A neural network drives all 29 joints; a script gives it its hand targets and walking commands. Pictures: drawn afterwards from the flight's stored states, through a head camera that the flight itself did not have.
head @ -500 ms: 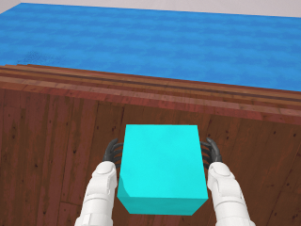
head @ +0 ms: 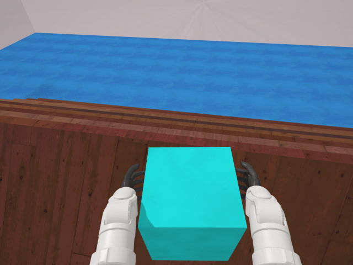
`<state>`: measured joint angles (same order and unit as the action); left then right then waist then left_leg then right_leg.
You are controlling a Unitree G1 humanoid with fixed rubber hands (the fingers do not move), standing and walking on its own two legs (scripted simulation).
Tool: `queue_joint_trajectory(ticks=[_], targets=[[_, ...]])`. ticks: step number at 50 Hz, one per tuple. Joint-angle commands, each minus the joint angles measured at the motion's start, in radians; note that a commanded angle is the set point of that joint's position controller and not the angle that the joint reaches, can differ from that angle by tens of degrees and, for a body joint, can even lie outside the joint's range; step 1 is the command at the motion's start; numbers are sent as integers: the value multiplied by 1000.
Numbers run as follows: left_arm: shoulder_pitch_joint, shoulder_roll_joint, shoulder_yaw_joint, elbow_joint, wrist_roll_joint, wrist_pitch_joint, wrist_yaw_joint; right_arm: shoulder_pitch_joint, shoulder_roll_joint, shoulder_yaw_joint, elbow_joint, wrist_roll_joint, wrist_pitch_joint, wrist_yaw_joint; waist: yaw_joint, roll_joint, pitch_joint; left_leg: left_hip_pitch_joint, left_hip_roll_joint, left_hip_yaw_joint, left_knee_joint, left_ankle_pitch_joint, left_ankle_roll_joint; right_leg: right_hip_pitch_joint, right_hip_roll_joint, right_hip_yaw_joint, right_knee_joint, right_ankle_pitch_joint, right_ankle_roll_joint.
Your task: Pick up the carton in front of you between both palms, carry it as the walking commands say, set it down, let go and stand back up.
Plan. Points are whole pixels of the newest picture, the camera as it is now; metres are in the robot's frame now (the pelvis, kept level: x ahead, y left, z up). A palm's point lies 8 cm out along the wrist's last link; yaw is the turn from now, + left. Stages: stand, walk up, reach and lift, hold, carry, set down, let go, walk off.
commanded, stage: reach and lift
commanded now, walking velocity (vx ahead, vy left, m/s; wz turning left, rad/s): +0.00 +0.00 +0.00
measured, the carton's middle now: (189, 205) +0.31 +0.00 -0.05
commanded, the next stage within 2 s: hold in 0.70 s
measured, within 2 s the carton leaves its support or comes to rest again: neither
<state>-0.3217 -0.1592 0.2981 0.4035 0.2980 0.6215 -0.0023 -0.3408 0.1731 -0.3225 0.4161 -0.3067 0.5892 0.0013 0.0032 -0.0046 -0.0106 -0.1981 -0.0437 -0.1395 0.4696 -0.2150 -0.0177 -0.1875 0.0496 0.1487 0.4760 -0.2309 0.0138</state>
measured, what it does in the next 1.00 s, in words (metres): stands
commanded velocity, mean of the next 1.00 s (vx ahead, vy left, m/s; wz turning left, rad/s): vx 0.00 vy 0.00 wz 0.00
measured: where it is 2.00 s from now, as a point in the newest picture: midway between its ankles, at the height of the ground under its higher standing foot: outside the picture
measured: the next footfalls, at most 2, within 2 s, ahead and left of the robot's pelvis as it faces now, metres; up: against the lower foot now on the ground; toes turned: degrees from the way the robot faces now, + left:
none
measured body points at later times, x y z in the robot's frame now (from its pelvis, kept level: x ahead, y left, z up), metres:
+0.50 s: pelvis +0.02 +0.00 +0.01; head -0.01 +0.00 +0.46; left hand +0.32 +0.15 +0.03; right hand +0.32 -0.15 +0.03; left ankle +0.03 +0.13 -0.74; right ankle +0.02 -0.13 -0.74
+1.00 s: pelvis +0.01 +0.00 +0.01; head -0.04 +0.00 +0.45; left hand +0.31 +0.15 +0.05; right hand +0.31 -0.15 +0.05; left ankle +0.03 +0.13 -0.74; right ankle +0.02 -0.13 -0.74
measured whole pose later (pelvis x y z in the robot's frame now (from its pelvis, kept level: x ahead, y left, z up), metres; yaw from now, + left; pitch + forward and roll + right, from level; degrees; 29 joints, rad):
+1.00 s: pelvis +0.01 +0.00 +0.01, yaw +0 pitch -7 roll +0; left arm -0.27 -0.15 0.22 0.26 0.28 0.78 0.00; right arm -0.29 0.16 -0.25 0.27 -0.29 0.75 0.01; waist 0.00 0.00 0.00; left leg -0.05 -0.03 -0.13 0.35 -0.18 -0.01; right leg -0.04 0.04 0.14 0.36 -0.20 0.01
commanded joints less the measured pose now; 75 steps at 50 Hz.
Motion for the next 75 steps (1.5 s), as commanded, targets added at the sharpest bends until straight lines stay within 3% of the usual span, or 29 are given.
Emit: queue_joint_trajectory(ticks=[1, 21, 34, 39, 47, 61, 75], targets=[[-592, -968, -562, -10, -241, -42, -254, -511, 980, 554, 55, 229, -5, 259, -2, 4, -254, 102, -43, 82, -82, 36, 9, 31, 39, -81, -97, 47, -4], [-445, -942, -602, -132, -269, 8, -239, -373, 940, 596, -67, 255, 41, 254, -2, 7, -260, 188, -51, 70, -122, 244, -2, 123, 52, -76, -133, 243, 5], [-430, -923, -613, -182, -280, 37, -240, -355, 938, 614, -117, 270, 74, 247, 0, 1, -233, 194, -55, 71, -135, 238, 1, 145, 49, -72, -149, 259, 12], [-444, -932, -687, -267, -326, 63, -238, -363, 950, 680, -202, 310, 101, 241, -11, -1, -280, 230, -56, 66, -141, 285, -3, 186, 48, -69, -156, 317, 17], [-452, -892, -602, -200, -277, 110, -238, -385, 899, 604, -145, 272, 147, 247, 0, 3, -138, 183, -50, 76, -174, 109, 5, 134, 43, -78, -186, 126, 7], [-535, -924, -604, -174, -280, 99, -246, -466, 918, 597, -116, 267, 132, 259, -5, 5, -188, 194, -46, 79, -158, 91, 2, 125, 43, -84, -172, 98, 1], [-481, -922, -608, -201, -286, 104, -241, -418, 915, 607, -147, 276, 136, 257, -3, 6, -207, 220, -47, 74, -160, 186, -1, 154, 46, -81, -174, 190, 4]])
